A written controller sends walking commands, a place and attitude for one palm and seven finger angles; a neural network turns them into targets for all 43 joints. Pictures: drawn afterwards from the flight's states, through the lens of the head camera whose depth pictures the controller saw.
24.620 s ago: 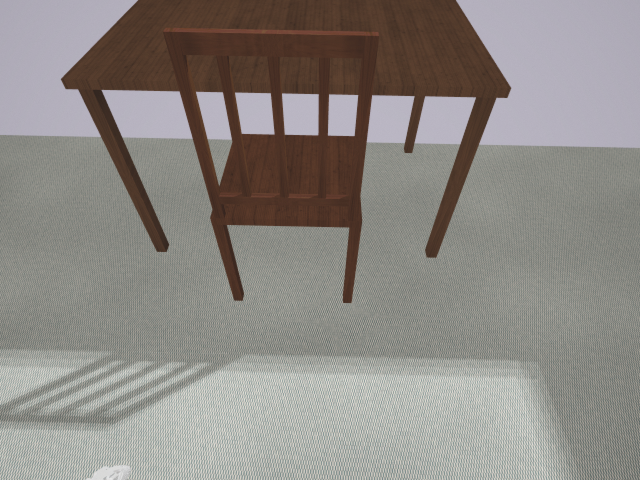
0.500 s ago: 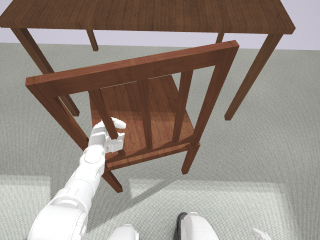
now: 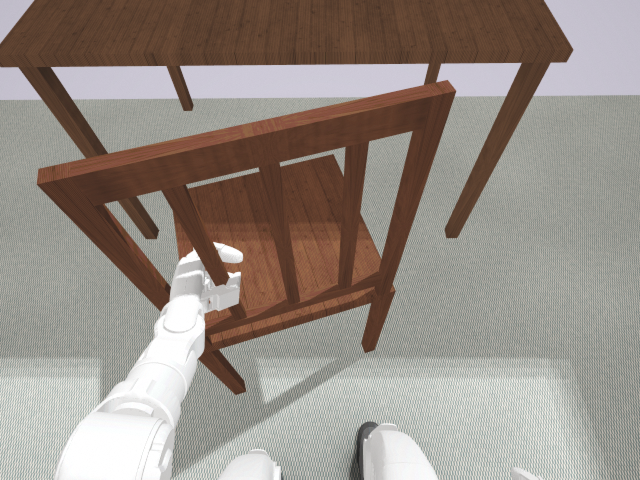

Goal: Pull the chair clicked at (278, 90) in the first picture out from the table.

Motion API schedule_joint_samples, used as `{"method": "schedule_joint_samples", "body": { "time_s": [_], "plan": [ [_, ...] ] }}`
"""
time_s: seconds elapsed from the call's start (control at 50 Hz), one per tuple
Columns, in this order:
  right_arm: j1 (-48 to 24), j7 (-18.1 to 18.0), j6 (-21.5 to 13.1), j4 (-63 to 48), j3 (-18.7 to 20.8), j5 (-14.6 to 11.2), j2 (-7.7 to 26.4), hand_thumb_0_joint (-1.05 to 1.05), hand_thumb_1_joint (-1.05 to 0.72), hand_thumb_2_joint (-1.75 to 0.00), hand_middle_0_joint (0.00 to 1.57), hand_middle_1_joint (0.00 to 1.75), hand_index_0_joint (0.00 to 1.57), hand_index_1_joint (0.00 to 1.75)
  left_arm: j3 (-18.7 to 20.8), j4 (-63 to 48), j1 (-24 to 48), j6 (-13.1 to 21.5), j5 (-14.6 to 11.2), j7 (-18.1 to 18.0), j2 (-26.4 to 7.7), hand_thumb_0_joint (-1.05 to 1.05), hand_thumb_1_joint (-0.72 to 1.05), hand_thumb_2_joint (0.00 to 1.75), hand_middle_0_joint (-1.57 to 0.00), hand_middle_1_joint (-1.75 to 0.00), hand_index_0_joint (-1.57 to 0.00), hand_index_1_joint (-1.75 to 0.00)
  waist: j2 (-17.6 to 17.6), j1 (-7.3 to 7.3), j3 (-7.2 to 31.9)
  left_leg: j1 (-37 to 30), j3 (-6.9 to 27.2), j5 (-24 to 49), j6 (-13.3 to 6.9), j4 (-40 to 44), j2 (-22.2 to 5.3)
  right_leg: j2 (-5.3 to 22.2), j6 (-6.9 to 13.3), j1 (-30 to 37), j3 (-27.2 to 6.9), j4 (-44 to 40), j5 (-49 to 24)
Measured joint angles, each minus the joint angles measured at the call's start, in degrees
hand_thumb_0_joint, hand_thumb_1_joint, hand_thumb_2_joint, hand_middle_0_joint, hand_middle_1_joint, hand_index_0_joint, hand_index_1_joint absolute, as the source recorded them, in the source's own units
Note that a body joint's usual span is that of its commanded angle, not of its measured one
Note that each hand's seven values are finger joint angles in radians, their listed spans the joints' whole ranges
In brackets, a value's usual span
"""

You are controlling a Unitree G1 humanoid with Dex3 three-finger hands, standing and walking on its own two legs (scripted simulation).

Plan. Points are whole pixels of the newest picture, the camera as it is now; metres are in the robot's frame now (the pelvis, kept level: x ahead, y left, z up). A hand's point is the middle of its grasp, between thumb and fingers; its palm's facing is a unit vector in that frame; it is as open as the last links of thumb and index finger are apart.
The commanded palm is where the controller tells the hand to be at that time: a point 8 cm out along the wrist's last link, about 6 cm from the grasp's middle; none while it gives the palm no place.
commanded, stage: step backward, pulling the chair out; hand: left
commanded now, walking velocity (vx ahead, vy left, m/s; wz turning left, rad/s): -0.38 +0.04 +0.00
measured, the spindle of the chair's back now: (284, 249) +0.42 +0.05 -0.03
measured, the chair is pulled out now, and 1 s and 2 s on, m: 0.26 0.30 0.45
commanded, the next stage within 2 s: none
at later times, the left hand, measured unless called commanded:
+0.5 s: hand (229, 295) +0.36 +0.13 -0.05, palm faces -0.01 -0.98 -0.21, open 5.5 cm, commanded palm +0.36 +0.18 -0.05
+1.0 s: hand (226, 314) +0.33 +0.13 -0.05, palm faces -0.01 -0.98 -0.21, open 5.4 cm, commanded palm +0.34 +0.18 -0.05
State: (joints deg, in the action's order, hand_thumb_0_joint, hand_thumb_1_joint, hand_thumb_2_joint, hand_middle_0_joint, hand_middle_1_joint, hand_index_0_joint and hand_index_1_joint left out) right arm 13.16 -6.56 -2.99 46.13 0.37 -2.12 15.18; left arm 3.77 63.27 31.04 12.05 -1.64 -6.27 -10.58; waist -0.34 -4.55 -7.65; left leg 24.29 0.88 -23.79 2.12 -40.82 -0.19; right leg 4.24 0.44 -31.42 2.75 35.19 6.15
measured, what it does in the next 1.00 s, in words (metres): steps on the spot: right foot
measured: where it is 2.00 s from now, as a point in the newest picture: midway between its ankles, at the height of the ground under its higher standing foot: outside the picture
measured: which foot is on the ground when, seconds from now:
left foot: down 0.00-1.00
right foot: down 0.00-0.88, up 0.90-0.96, down 0.98-1.00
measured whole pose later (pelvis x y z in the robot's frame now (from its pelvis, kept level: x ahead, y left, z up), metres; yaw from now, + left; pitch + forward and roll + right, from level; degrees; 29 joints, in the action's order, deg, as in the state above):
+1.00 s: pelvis -0.04 +0.00 +0.01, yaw -1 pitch +2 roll +0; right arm 13.9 -6.1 -2.0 44.1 0.4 -1.0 14.0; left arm 1.5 60.8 31.1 9.9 -0.9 -5.3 -10.9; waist 0.1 -2.1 -8.8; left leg 21.0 1.4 -18.3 2.4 -37.7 -2.6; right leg 2.7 -0.3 -24.4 2.9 34.7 11.9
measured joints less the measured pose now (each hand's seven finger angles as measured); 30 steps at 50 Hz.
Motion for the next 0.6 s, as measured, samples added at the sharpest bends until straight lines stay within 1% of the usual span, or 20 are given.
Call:
{"method": "schedule_joint_samples", "body": {
  "time_s": [0.06, 0.08, 0.14, 0.2, 0.26, 0.3, 0.38, 0.4, 0.44, 0.46, 0.48, 0.52, 0.54, 0.58, 0.6],
  "plan": [
    [0.41, -0.19, 0.17, -0.35, -0.06, 0.01, 0.94, 0.00, -0.91, -0.90, 0.20, 0.30, 0.20, 0.30, -0.58, 0.12, 0.29, -0.49, 0.03, -0.12, 0.34, 0.04, 0.66, 0.75, -0.27, -1.24, -0.50, -1.44, -0.04, -0.10, 0.01, -0.92, -0.60, 8.09, -0.30, 3.32, -0.32, 0.11, -0.59, 0.77, 0.07, -1.74, -1.14],
    [0.70, -0.28, 0.22, -0.61, 0.06, -0.04, 1.08, 0.00, -0.91, -0.90, 0.20, 0.30, 0.20, 0.30, -0.96, -0.01, 0.16, -0.56, 0.11, -0.06, 0.37, 0.04, 0.66, 0.74, -0.27, -1.24, -0.50, -1.44, -0.09, 0.17, 0.14, -0.95, -0.87, 8.85, -0.37, 3.39, -0.48, 0.01, -0.76, 0.76, -0.06, -1.84, -0.99],
    [1.50, -0.59, 0.32, -1.57, 0.19, -0.04, 0.77, 0.01, -0.91, -0.90, 0.20, 0.30, 0.20, 0.30, -1.81, -0.89, -0.76, -0.70, 0.10, 0.23, 0.17, 0.04, 0.67, 0.73, -0.26, -1.24, -0.50, -1.44, -0.33, 1.18, 0.45, -1.39, -1.79, 7.22, -0.38, 3.40, -1.18, -0.50, -0.89, 0.38, -0.47, -0.79, 3.11],
    [2.20, -0.74, 0.20, -2.01, 0.03, 0.27, -0.50, 0.00, -0.91, -0.90, 0.20, 0.30, 0.20, 0.30, -2.30, -1.47, -0.99, -0.88, 0.64, 0.91, -0.39, 0.03, 0.66, 0.74, -0.26, -1.25, -0.50, -1.44, -1.01, 1.58, 0.25, -1.63, -1.49, 6.26, 0.00, 2.13, -1.20, -0.33, -0.48, 1.89, -0.67, 0.03, -0.17],
    [1.40, -0.40, 0.40, -1.87, -0.19, 0.35, -1.56, 0.00, -0.91, -0.90, 0.20, 0.30, 0.20, 0.30, -2.12, -1.84, -0.83, -1.23, 0.46, 1.14, -0.98, 0.04, 0.65, 0.75, -0.28, -1.25, -0.50, -1.44, -0.50, 1.91, -0.14, -1.06, -0.86, 5.31, 0.73, 0.35, -2.10, -1.09, -0.13, 1.34, -0.08, 2.07, 2.03],
    [0.60, -0.22, 0.31, -1.57, -0.30, 0.23, -1.85, 0.00, -0.91, -0.90, 0.20, 0.30, 0.20, 0.30, -1.67, -1.81, -0.73, -1.13, 0.26, 0.98, -1.16, 0.04, 0.64, 0.76, -0.29, -1.25, -0.50, -1.44, -0.07, 1.69, 0.05, -0.11, -0.43, 4.97, 1.01, -0.55, -2.31, -1.24, 0.27, 0.53, 0.32, 2.97, 2.76],
    [-1.31, 0.04, 0.10, -0.55, -0.29, 0.13, -0.93, 0.00, -0.91, -0.90, 0.20, 0.30, 0.20, 0.30, -0.38, -0.35, 0.51, -0.89, 0.21, 0.28, -0.50, 0.04, 0.64, 0.77, -0.29, -1.24, -0.50, -1.44, 0.37, 0.42, -0.26, 1.12, 1.06, -1.55, 0.47, -2.20, -0.65, -0.32, 0.19, 0.40, 0.80, 1.93, 1.92],
    [-1.67, 0.04, 0.07, -0.34, -0.37, 0.14, -0.54, 0.00, -0.91, -0.90, 0.20, 0.30, 0.20, 0.30, -0.26, -0.09, 0.91, -1.00, 0.23, 0.13, -0.29, 0.04, 0.64, 0.77, -0.28, -1.24, -0.50, -1.44, 0.31, 0.16, -0.58, 0.87, 1.12, -0.87, 0.36, -1.50, -0.36, -0.02, 0.04, 0.72, 0.84, 1.36, 1.51],
    [-1.90, -0.10, 0.22, -0.30, -0.52, 0.16, 0.14, 0.00, -0.91, -0.90, 0.20, 0.30, 0.20, 0.30, -0.44, 0.09, 1.28, -1.34, 0.27, -0.04, -0.03, 0.04, 0.65, 0.76, -0.27, -1.24, -0.50, -1.44, 0.04, -0.04, -0.89, -0.18, 0.48, 5.96, 0.15, 1.59, -0.37, 0.37, -0.42, 1.28, 0.70, 0.36, 0.76],
    [-1.66, -0.21, 0.32, -0.58, -0.44, 0.20, 0.44, 0.00, -0.91, -0.90, 0.20, 0.30, 0.20, 0.30, -0.75, 0.04, 1.25, -1.46, 0.26, -0.05, 0.12, 0.04, 0.65, 0.75, -0.27, -1.24, -0.50, -1.44, 0.16, 0.07, -0.82, -0.40, 0.20, 9.16, 0.05, 2.48, -0.63, 0.28, -0.66, 1.45, 0.70, -0.04, 0.47],
    [-1.37, -0.29, 0.44, -0.92, -0.25, 0.16, 0.54, 0.00, -0.91, -0.90, 0.20, 0.30, 0.20, 0.30, -1.11, -0.06, 1.09, -1.49, 0.25, -0.01, 0.17, 0.04, 0.66, 0.75, -0.26, -1.24, -0.50, -1.44, 0.11, 0.42, -0.72, -0.52, -0.16, 9.42, 0.01, 2.56, -0.82, 0.14, -0.80, 1.39, 0.50, 0.01, 0.99],
    [-0.67, -0.48, 0.59, -1.72, -0.04, 0.13, 0.36, 0.00, -0.91, -0.90, 0.20, 0.30, 0.20, 0.30, -1.74, -0.76, 0.44, -1.54, 0.21, 0.23, 0.08, 0.04, 0.66, 0.74, -0.26, -1.25, -0.50, -1.44, 0.10, 1.20, -0.57, -0.69, -0.70, 7.98, -0.05, 2.48, -1.42, -0.37, -0.82, 0.99, 0.22, 0.91, 4.48],
    [-0.29, -0.56, 0.53, -2.05, -0.02, 0.20, 0.10, 0.00, -0.91, -0.90, 0.20, 0.30, 0.20, 0.30, -1.97, -1.13, 0.23, -1.55, 0.26, 0.40, -0.01, 0.04, 0.66, 0.74, -0.26, -1.25, -0.50, -1.44, 0.08, 1.51, -0.66, -0.74, -0.73, 7.51, 0.02, 2.33, -1.68, -0.56, -0.71, 1.08, 0.25, 1.11, 4.63],
    [0.52, -0.55, 0.36, -2.28, -0.11, 0.38, -0.74, 0.00, -0.91, -0.90, 0.20, 0.30, 0.20, 0.30, -2.28, -1.64, -0.12, -1.49, 0.65, 0.80, -0.38, 0.04, 0.66, 0.74, -0.26, -1.25, -0.50, -1.44, -0.37, 1.86, -0.69, -0.76, -0.43, 6.94, 0.37, 1.57, -1.75, -0.56, -0.41, 2.72, -0.07, 0.99, 1.34],
    [0.44, -0.48, 0.36, -2.14, -0.21, 0.44, -1.12, 0.00, -0.91, -0.90, 0.20, 0.30, 0.20, 0.30, -2.23, -1.84, -0.20, -1.40, 0.75, 0.91, -0.66, 0.04, 0.65, 0.74, -0.26, -1.25, -0.50, -1.44, -0.34, 2.17, -0.87, -0.75, -0.34, 6.67, 0.64, 1.10, -2.14, -0.93, -0.38, 2.79, -0.02, 1.26, 1.54]
  ]
}}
